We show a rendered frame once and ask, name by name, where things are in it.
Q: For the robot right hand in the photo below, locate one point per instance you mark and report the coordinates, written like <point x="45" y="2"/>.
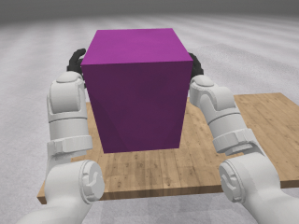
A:
<point x="196" y="68"/>

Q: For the left robot forearm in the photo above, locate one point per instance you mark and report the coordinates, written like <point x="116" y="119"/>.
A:
<point x="67" y="118"/>

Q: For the table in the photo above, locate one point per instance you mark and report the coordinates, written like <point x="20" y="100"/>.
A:
<point x="194" y="167"/>

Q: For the robot right upper arm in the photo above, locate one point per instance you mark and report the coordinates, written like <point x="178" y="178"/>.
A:
<point x="251" y="180"/>

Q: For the right robot forearm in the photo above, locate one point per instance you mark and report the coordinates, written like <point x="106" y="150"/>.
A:
<point x="229" y="130"/>

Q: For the carton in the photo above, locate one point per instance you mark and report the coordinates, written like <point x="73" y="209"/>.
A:
<point x="138" y="82"/>

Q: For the robot left hand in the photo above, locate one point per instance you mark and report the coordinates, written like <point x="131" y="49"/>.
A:
<point x="75" y="62"/>

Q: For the robot left upper arm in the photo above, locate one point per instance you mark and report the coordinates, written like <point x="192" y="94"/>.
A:
<point x="71" y="189"/>

